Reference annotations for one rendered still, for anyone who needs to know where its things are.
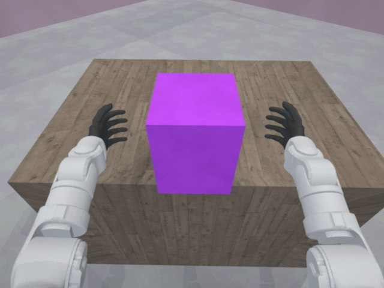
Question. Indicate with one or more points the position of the robot left hand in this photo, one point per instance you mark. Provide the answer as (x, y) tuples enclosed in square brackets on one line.
[(101, 124)]

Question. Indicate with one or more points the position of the robot left forearm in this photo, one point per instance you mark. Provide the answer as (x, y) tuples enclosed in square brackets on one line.
[(65, 214)]

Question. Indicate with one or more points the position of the robot right upper arm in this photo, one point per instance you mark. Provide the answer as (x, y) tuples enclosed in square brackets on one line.
[(342, 266)]

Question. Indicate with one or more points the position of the robot left upper arm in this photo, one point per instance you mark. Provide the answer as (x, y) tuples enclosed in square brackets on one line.
[(51, 262)]

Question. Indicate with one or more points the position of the carton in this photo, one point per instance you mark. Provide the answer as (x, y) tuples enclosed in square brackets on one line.
[(195, 128)]

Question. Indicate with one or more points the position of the robot right forearm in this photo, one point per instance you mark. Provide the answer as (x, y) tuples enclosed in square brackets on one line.
[(327, 217)]

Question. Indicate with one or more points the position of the robot right hand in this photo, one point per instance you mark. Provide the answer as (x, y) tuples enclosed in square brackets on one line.
[(292, 124)]

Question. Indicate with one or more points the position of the pedestal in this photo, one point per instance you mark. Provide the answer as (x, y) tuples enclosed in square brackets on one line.
[(259, 224)]

